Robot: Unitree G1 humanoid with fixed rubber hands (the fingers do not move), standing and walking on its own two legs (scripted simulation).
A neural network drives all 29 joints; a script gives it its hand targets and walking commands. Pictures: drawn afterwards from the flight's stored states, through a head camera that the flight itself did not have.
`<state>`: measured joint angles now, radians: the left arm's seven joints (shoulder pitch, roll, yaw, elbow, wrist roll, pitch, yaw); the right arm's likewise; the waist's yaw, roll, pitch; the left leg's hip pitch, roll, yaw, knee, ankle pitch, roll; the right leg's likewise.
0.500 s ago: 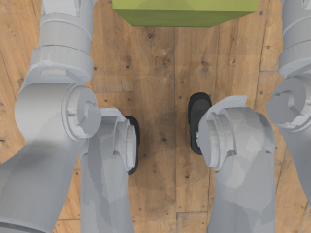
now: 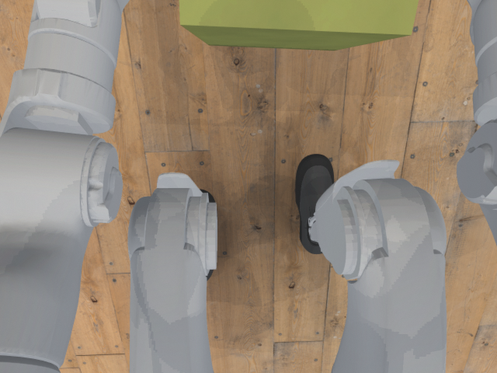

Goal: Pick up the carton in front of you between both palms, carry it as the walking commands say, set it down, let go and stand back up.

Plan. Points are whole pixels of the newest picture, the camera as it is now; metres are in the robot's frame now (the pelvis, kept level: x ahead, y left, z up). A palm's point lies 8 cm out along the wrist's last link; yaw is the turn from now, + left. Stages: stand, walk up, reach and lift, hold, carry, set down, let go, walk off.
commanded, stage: set down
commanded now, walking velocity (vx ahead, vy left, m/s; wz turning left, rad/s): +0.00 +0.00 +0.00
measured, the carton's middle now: out of the picture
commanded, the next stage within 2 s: let go in 1.00 s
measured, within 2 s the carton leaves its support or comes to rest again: neither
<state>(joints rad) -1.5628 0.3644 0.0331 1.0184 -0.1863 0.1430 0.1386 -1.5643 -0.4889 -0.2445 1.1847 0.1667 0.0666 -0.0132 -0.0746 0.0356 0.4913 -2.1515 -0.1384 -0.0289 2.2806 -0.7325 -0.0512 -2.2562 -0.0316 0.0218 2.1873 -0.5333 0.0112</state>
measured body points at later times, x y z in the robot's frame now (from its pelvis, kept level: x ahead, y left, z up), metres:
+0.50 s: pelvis +0.00 +0.00 +0.11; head +0.36 -0.05 +0.38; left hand +0.61 +0.10 +0.00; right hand +0.56 -0.29 -0.01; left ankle +0.08 +0.12 -0.33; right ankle +0.12 -0.13 -0.33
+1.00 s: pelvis +0.03 -0.01 +0.25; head +0.36 -0.05 +0.55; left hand +0.61 +0.11 +0.14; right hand +0.55 -0.30 +0.14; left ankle +0.08 +0.12 -0.33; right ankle +0.12 -0.13 -0.33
